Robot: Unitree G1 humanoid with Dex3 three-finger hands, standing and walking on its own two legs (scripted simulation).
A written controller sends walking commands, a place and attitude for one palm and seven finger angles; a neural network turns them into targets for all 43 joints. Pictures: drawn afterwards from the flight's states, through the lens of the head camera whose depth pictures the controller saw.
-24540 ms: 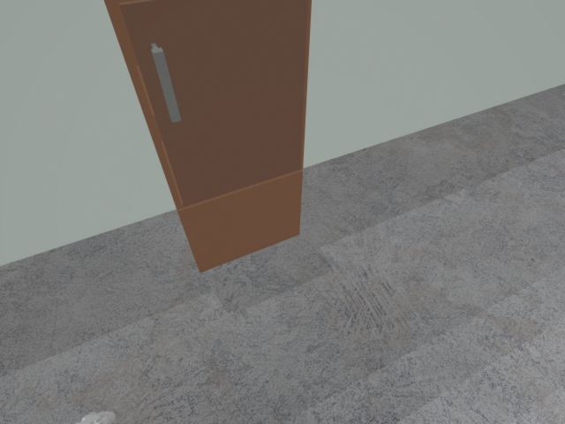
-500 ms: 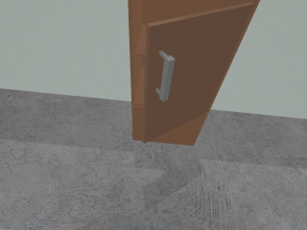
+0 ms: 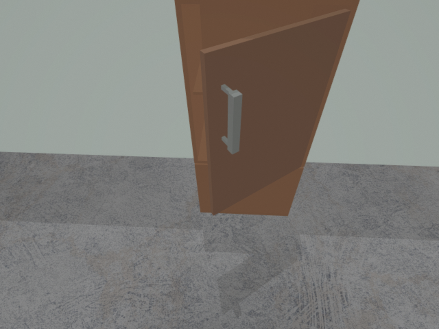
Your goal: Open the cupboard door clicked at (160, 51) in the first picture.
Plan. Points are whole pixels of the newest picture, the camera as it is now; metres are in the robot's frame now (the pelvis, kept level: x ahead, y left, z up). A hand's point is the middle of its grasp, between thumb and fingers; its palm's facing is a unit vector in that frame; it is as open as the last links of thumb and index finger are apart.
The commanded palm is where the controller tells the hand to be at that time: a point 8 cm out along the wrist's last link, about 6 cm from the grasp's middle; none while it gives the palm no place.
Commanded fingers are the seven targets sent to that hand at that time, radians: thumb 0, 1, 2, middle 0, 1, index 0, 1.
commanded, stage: let the arm hang, fingers relaxed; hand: left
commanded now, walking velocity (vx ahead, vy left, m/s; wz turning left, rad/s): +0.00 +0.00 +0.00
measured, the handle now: (229, 120) +0.56 +0.01 +0.08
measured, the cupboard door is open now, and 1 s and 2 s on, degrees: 36 36 36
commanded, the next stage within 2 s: look to check the result in 0.24 s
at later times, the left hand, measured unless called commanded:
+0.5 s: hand out of the picture -0.02 +0.15 -0.17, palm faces +0.05 -0.98 -0.18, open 7.4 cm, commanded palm none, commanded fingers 0.00 0.90 0.90 -0.20 -0.30 -0.20 -0.30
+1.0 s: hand out of the picture +0.00 +0.14 -0.17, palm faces +0.04 -0.98 -0.17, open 7.4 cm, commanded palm none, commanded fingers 0.00 0.90 0.90 -0.20 -0.30 -0.20 -0.30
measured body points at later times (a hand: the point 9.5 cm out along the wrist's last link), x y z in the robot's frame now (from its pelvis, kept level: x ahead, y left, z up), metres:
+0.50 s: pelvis +0.01 -0.01 +0.00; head +0.02 -0.02 +0.45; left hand -0.02 +0.20 -0.16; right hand -0.02 -0.21 -0.17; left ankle +0.04 +0.09 -0.74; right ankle -0.01 -0.10 -0.74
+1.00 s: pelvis +0.02 -0.01 +0.00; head +0.03 -0.02 +0.45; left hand +0.00 +0.20 -0.16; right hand +0.01 -0.23 -0.17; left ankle +0.04 +0.09 -0.74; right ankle -0.01 -0.10 -0.74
